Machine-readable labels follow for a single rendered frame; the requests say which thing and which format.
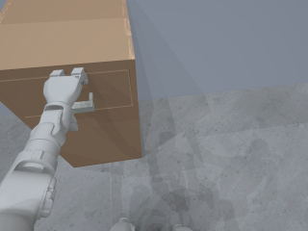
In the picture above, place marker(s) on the robot left forearm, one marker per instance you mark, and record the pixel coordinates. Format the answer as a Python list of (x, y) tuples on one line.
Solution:
[(46, 139)]

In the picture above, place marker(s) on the handle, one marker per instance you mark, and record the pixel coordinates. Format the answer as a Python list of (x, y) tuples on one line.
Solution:
[(84, 106)]

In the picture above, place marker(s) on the robot left hand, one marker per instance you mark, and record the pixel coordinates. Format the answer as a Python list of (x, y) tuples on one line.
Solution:
[(65, 89)]

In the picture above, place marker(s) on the left robot upper arm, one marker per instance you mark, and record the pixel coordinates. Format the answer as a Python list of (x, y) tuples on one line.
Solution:
[(25, 198)]

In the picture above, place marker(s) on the left robot shin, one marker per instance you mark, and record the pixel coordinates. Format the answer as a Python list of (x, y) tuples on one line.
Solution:
[(123, 220)]

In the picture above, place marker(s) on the robot left thigh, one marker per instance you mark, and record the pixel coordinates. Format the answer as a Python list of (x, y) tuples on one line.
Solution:
[(123, 226)]

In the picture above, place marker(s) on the drawer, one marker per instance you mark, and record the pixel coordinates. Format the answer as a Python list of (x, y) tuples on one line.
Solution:
[(109, 88)]

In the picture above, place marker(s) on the cabinet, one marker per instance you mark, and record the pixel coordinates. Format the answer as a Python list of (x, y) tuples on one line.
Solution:
[(40, 36)]

